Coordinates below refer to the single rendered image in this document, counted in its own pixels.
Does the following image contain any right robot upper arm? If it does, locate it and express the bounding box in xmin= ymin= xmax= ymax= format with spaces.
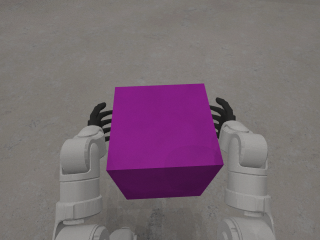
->
xmin=217 ymin=216 xmax=276 ymax=240

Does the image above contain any robot left forearm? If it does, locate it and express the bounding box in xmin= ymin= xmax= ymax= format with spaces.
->
xmin=52 ymin=125 xmax=107 ymax=240

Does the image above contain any carton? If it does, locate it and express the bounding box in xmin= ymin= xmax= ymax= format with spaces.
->
xmin=106 ymin=83 xmax=224 ymax=200

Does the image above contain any robot right hand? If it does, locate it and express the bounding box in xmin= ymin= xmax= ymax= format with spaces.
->
xmin=210 ymin=97 xmax=236 ymax=139

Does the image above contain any robot left thigh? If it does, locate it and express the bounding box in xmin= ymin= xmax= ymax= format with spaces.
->
xmin=109 ymin=229 xmax=137 ymax=240

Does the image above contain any robot right forearm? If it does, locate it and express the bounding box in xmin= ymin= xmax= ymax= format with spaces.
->
xmin=219 ymin=120 xmax=277 ymax=240

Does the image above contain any left robot upper arm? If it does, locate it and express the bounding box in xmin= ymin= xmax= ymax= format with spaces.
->
xmin=55 ymin=224 xmax=110 ymax=240

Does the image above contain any robot left hand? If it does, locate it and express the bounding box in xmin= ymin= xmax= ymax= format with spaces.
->
xmin=87 ymin=102 xmax=113 ymax=142

